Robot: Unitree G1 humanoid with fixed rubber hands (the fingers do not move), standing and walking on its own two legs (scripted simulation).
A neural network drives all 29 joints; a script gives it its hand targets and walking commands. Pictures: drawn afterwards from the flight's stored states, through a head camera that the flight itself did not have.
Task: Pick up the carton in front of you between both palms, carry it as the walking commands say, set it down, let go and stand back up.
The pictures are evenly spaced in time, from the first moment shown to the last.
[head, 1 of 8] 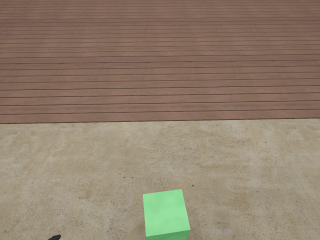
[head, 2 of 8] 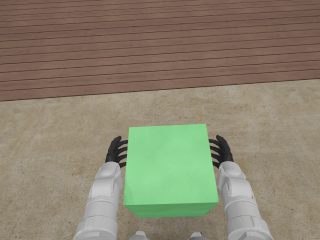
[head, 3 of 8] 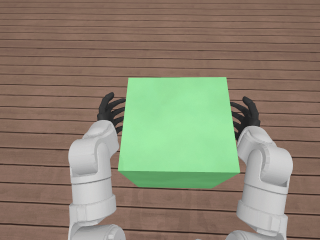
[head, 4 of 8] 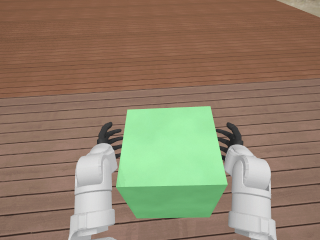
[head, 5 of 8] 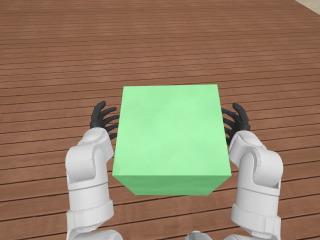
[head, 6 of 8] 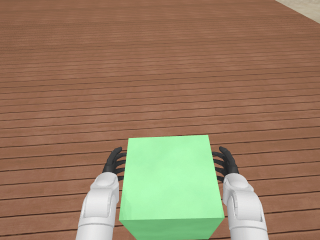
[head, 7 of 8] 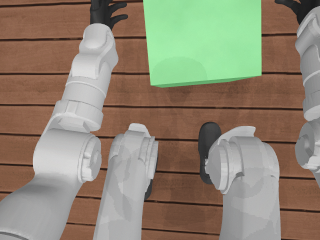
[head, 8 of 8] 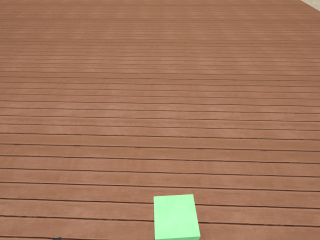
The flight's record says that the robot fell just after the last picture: no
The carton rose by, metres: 1.02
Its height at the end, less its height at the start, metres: +0.30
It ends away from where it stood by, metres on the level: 5.92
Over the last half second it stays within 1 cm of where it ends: yes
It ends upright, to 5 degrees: yes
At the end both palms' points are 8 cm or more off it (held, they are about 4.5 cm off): yes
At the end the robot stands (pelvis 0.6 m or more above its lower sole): yes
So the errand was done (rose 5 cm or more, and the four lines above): yes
